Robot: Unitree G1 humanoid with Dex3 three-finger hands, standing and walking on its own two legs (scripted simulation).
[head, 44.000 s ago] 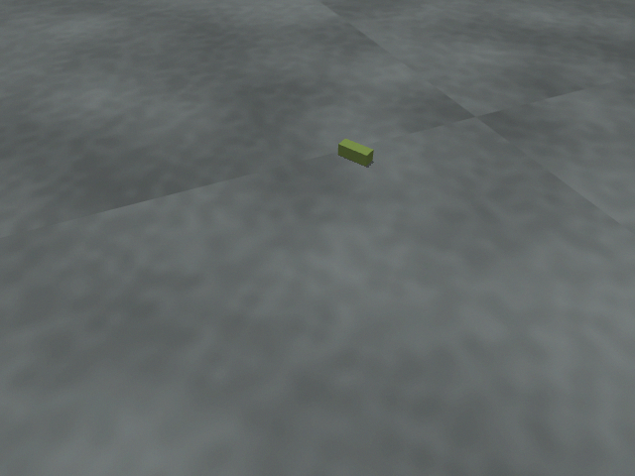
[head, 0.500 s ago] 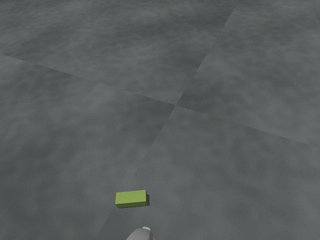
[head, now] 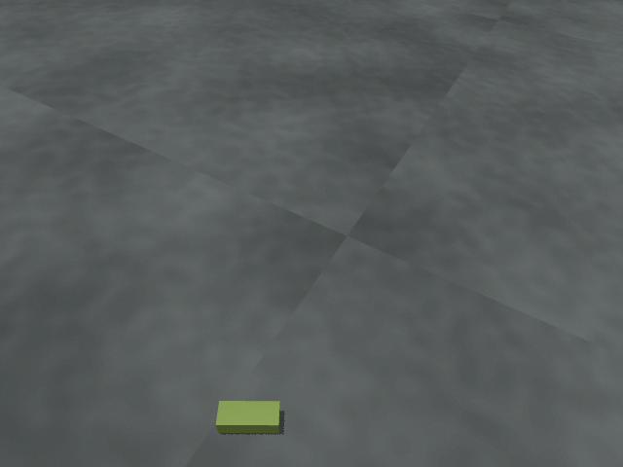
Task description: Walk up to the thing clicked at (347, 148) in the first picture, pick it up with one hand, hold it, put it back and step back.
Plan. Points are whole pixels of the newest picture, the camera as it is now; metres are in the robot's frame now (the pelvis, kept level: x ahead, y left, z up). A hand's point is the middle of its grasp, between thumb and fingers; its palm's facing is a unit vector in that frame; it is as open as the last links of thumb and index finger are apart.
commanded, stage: walk up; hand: left
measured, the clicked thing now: (249, 416) +0.44 +0.17 -0.74
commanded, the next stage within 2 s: none
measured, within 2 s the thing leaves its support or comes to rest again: neither
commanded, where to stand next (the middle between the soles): +0.06 -0.08 m, yaw +1 degrees
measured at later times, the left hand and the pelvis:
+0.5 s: hand out of the picture +0.09 +0.20 -0.14, palm faces -0.06 -0.93 -0.37, open 7.4 cm; pelvis -0.05 -0.05 -0.01, yaw -2 degrees
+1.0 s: hand out of the picture -0.01 +0.23 -0.15, palm faces -0.03 -0.87 -0.48, open 7.4 cm; pelvis -0.02 -0.07 -0.02, yaw +0 degrees
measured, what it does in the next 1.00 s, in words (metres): steps on the spot: right foot, then left foot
